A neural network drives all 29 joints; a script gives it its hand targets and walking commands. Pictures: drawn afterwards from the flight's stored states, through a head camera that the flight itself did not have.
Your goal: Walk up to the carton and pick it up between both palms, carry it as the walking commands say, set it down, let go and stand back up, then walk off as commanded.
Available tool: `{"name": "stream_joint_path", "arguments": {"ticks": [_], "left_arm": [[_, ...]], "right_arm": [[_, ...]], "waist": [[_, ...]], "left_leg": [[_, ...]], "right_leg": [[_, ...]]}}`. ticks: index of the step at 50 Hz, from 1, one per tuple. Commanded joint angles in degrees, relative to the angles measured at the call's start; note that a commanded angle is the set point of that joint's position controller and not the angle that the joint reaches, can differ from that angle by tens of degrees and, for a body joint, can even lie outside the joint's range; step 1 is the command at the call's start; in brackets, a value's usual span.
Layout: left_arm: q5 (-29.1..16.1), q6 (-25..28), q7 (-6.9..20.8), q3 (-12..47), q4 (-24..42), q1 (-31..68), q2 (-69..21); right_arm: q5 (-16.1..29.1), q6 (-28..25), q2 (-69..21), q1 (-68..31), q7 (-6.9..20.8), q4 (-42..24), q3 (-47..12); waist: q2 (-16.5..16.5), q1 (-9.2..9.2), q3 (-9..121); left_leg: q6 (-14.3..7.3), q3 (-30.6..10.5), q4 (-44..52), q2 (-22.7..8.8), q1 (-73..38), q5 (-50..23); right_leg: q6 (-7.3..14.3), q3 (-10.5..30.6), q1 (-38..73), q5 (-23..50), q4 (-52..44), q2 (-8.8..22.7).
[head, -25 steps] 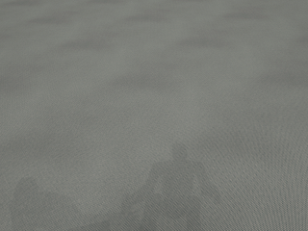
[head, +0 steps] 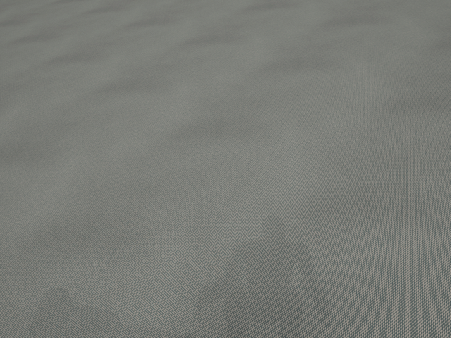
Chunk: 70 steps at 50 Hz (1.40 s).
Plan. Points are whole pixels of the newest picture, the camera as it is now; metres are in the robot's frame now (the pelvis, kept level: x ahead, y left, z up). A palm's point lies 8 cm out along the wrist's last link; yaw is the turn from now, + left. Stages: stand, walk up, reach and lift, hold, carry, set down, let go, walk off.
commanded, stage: walk off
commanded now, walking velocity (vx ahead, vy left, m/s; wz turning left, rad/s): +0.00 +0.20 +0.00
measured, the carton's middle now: out of the picture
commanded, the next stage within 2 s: none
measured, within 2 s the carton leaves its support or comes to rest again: neither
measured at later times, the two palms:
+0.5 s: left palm out of the picture +0.01 +0.42 -0.14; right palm out of the picture +0.05 -0.11 -0.11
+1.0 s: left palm out of the picture -0.05 +0.51 -0.12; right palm out of the picture +0.03 -0.03 -0.13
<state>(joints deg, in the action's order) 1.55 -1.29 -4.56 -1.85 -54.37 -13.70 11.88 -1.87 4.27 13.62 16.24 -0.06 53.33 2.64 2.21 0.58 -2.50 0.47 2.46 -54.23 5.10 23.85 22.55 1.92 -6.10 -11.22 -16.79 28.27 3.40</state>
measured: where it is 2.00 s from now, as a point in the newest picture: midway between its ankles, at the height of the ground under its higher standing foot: outside the picture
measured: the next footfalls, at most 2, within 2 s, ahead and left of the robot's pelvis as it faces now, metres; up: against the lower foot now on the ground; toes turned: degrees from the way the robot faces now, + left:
left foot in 0.30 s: +0.04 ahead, +0.22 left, +0.00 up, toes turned +6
right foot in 0.70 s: -0.01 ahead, +0.09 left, +0.00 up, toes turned -8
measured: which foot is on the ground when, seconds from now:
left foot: up 0.00-0.28, down 0.30-0.70, up 0.72-0.76, down 0.78-0.86, up 0.88-0.96, down 0.98-1.00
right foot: down 0.00-0.30, up 0.32-0.68, down 0.70-1.00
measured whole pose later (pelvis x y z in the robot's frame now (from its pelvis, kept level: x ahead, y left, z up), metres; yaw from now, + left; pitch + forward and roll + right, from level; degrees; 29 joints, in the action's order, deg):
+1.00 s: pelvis -0.04 +0.24 +0.00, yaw +1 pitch +0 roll +2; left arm 2.4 -0.1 -3.5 -3.9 -58.3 -16.2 13.7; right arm -1.5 5.2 15.4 12.6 1.9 53.0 3.8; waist 0.4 2.2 -3.7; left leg 6.3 -0.9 -48.1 -2.4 23.5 19.5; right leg -2.3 -6.2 -10.9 -14.1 25.2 7.9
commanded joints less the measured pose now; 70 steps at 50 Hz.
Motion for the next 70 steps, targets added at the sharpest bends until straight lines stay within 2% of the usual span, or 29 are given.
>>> {"name": "stream_joint_path", "arguments": {"ticks": [1, 7, 12, 13, 14, 15, 16, 17, 19, 21, 30, 34, 35, 36, 37, 38, 39, 41, 46, 50, 53, 54, 55, 56, 57, 59, 61, 65, 70], "left_arm": [[-0.29, 1.18, 0.11, -2.06, 1.72, 0.45, 9.35], [0.98, 1.44, 0.78, -3.55, -1.16, -5.84, 11.87], [1.14, 0.28, 1.17, -5.51, -0.78, -3.46, 15.84], [0.81, 0.08, 1.01, -5.49, -0.55, -1.45, 16.12], [0.66, 0.15, 1.16, -5.16, -0.43, -2.16, 14.51], [1.11, -0.15, 1.68, -4.0, -0.4, -5.02, 9.68], [0.35, -1.37, 0.99, -2.38, 2.01, -3.02, 3.64], [-0.49, -2.28, 0.28, -2.52, 2.12, 0.29, 6.51], [-0.91, -2.24, 0.71, -3.41, 0.89, -0.52, 9.18], [0.58, -2.02, 1.07, -3.91, -1.75, -5.24, 10.02], [-0.92, -1.65, 0.09, -1.31, -0.58, -0.52, 5.04], [-1.12, -0.86, -0.13, -0.99, -2.55, -5.66, 4.46], [-0.37, -0.34, -0.2, -1.38, -3.04, -8.48, 6.4], [0.86, 0.02, -0.28, -2.64, -2.49, -10.53, 12.32], [1.01, -0.59, -0.55, -3.51, -2.65, -8.77, 15.15], [0.77, -0.05, -0.61, -2.72, -3.01, -7.86, 11.26], [0.4, 0.46, -0.45, -2.42, -2.34, -4.04, 9.98], [-0.3, 1.45, -0.2, -1.93, -1.76, -0.82, 8.44], [0.71, 1.84, 0.63, -3.15, -2.32, -4.18, 10.0], [1.11, 1.17, 1.14, -4.82, -2.73, -4.84, 13.55], [0.97, 0.32, 1.31, -5.82, -2.45, -3.37, 15.74], [0.53, 0.16, 1.28, -5.65, -2.4, -2.78, 14.91], [0.64, 0.26, 1.57, -5.1, -2.66, -5.26, 12.61], [1.12, -0.28, 1.97, -3.57, -0.81, -5.85, 5.71], [0.02, -1.66, 0.75, -2.72, 0.57, -1.07, 4.05], [-1.07, -2.16, 0.84, -3.35, 0.55, 1.09, 7.37], [0.09, -1.82, 1.25, -4.1, -1.74, -3.57, 8.89], [0.15, -1.89, 1.2, -2.93, -1.48, -1.97, 6.21], [-0.96, -1.45, 0.2, -1.47, -0.74, -0.78, 4.37]], "right_arm": [[-0.51, -0.51, 6.03, 1.63, 1.01, -1.8, 2.5], [0.42, 0.62, 2.22, -4.93, 2.29, -4.8, 1.26], [0.71, 0.62, 4.56, -3.21, 2.4, -5.25, 1.55], [0.52, 0.34, 4.55, 0.62, 2.24, -3.85, 1.79], [-0.19, -0.21, 6.25, 5.4, 1.97, -1.68, 2.35], [-0.63, -1.2, 10.05, 8.74, 1.98, -1.48, 3.03], [-0.32, -1.61, 17.29, 4.21, 1.53, -3.3, 3.97], [-0.25, -1.76, 14.06, 2.93, 1.11, -3.77, 3.32], [-0.45, -1.42, 8.69, -3.83, 0.27, -4.85, 1.28], [0.3, -1.8, 6.89, -6.48, -0.49, -6.17, 0.69], [-0.34, -1.58, 5.81, 0.49, -1.74, -2.39, -0.22], [0.4, -1.18, 6.55, -0.13, -1.53, -1.25, -0.13], [1.07, -1.26, 6.46, 0.14, -1.5, -1.19, -0.07], [1.73, -1.71, 3.79, 0.46, -1.13, -2.73, -0.28], [0.0, -1.22, 6.78, -3.88, -1.0, -4.03, 0.72], [-0.87, -0.95, 7.34, -4.63, -0.5, -3.59, 1.38], [-0.35, -0.99, 5.92, -2.19, -0.03, -2.59, 1.56], [-0.96, -1.01, 5.5, 0.55, 0.69, -1.19, 2.17], [0.42, 0.2, 2.55, -2.29, 1.88, -2.12, 1.52], [0.56, 0.54, 2.39, -6.18, 2.28, -4.71, 0.74], [0.54, 0.24, 3.92, -2.08, 2.01, -3.76, 1.35], [0.14, -0.15, 4.44, 1.41, 1.73, -2.14, 1.71], [-0.54, -1.02, 6.81, 5.74, 1.48, -0.73, 2.4], [-0.71, -1.83, 13.4, 7.01, 1.73, -1.65, 3.29], [-0.29, -2.18, 15.83, 5.25, 1.13, -2.31, 3.55], [-0.36, -1.95, 9.46, -0.78, 0.06, -3.21, 1.52], [-0.04, -2.01, 7.67, -5.63, -0.78, -4.79, 0.85], [0.06, -2.46, 5.4, -3.59, -1.37, -4.11, -0.15], [-0.46, -1.79, 5.88, -0.03, -1.68, -1.72, -0.28]], "waist": [[-9.85, -0.43, -0.96], [-16.17, 3.02, -0.11], [-17.18, 1.95, 0.55], [-15.66, -0.57, 1.43], [-10.25, -1.74, 4.23], [4.91, -2.91, 7.05], [21.01, -3.06, 5.27], [17.23, -4.91, 4.49], [9.0, -0.49, 0.8], [7.17, 1.4, 2.42], [4.89, -1.61, 2.51], [1.64, 1.76, 3.37], [-1.24, 3.43, 3.26], [-15.92, 4.16, 4.41], [-20.29, 5.44, -4.24], [-9.48, 3.77, -3.58], [-6.85, 0.78, -2.63], [-8.78, -1.09, -1.86], [-12.54, 1.39, 0.47], [-16.31, 3.22, 0.0], [-16.34, 1.22, 0.89], [-13.58, -0.48, 2.09], [-6.05, -1.65, 5.71], [13.18, -2.44, 7.38], [20.27, -5.2, 6.62], [10.29, -2.22, 2.21], [7.32, 1.08, 2.57], [6.32, -0.32, 2.19], [5.35, -1.33, 2.46]], "left_leg": [[3.98, -7.82, -10.96, -3.96, 7.39, -4.17], [6.6, -1.8, 4.2, -7.38, 4.14, -3.35], [3.54, 1.92, 22.38, -8.09, -8.28, -4.03], [2.14, 2.72, 30.61, -7.62, -13.29, -9.62], [1.49, 2.98, 34.34, -7.0, -22.18, -11.17], [0.32, -7.82, 39.8, -17.37, -27.78, -14.45], [-6.38, -15.66, 41.37, -25.72, -18.95, -18.5], [-9.55, -13.21, 42.47, -24.77, -11.75, -13.44], [-7.46, -6.9, 41.38, -18.89, -8.59, -10.82], [-8.11, -4.88, 39.04, -16.71, -11.55, -19.84], [-13.52, -10.74, 37.85, -18.56, -16.41, -23.86], [-10.26, -9.15, 36.63, -16.28, -10.82, -20.5], [-6.52, -7.29, 34.3, -14.08, -3.37, -14.03], [-1.34, -0.64, 19.95, -8.24, 8.64, -1.78], [0.41, 0.75, 4.57, -4.75, 11.55, 7.99], [0.8, -6.5, -5.45, -5.38, 8.18, 3.92], [1.3, -8.36, -8.77, -4.7, 7.39, 0.44], [2.94, -9.21, -10.53, -4.87, 8.4, -4.21], [6.44, -4.88, -1.11, -5.59, 7.31, -3.87], [5.82, 1.31, 13.16, -7.46, -1.48, -1.46], [3.69, 3.25, 26.3, -7.26, -9.0, -6.13], [2.48, 4.14, 33.07, -6.13, -15.04, -10.53], [1.93, 1.28, 37.27, -8.77, -24.64, -13.88], [-1.33, -13.58, 39.89, -23.23, -29.95, -23.05], [-8.64, -13.72, 39.06, -25.27, -17.2, -26.99], [-8.29, -7.64, 39.36, -20.57, -11.05, -20.65], [-7.93, -5.2, 37.67, -17.36, -12.69, -24.34], [-11.34, -6.97, 37.77, -17.46, -13.49, -22.96], [-13.6, -11.19, 37.15, -18.88, -15.13, -25.74]], "right_leg": [[6.65, 10.77, 2.34, 24.98, -11.86, 15.95], [5.21, 8.05, 4.07, 27.06, -9.81, 14.75], [3.84, 10.06, -1.76, 22.4, -9.36, 16.37], [2.37, 8.86, -2.99, 21.12, -6.51, 15.84], [0.52, 6.58, -6.47, 16.09, -0.46, 12.76], [-1.96, 1.46, -12.44, -5.02, 12.92, 6.71], [-2.17, 1.19, -20.32, -22.09, 26.13, -1.92], [-0.8, 7.97, -17.83, -21.83, 35.79, -1.38], [0.33, 9.71, -18.5, -13.32, 40.05, -1.69], [-0.94, 5.64, -18.06, -7.92, 42.84, -0.86], [-0.41, 1.29, -10.91, -12.97, 17.42, -1.02], [1.46, 0.6, 0.97, -1.14, -1.58, -0.39], [1.86, 4.65, 9.33, 5.46, -9.6, 4.1], [5.97, 25.75, 16.89, -3.73, -16.93, 22.1], [14.81, 32.22, 2.49, 11.87, -18.35, 31.59], [14.44, 25.72, -0.36, 17.17, -16.45, 27.4], [11.77, 19.49, -1.3, 17.03, -15.48, 23.15], [7.34, 12.64, 1.15, 21.51, -13.13, 17.84], [6.08, 7.38, 6.13, 30.75, -9.44, 15.32], [5.13, 6.66, 1.64, 25.38, -9.86, 14.77], [3.05, 7.75, -0.22, 25.4, -7.12, 15.53], [1.41, 6.42, -2.18, 23.56, -3.36, 14.16], [-0.82, 3.31, -6.6, 14.99, 4.76, 10.47], [-3.26, -1.74, -19.33, -17.23, 19.69, 2.57], [-1.79, 4.45, -18.45, -23.68, 31.31, -1.31], [0.24, 9.44, -19.17, -16.97, 39.48, -1.7], [-0.66, 5.95, -18.92, -9.72, 41.67, -0.84], [-2.22, 1.87, -17.01, -9.69, 33.17, -0.01], [-0.19, 0.83, -10.21, -12.48, 16.61, -0.96]]}}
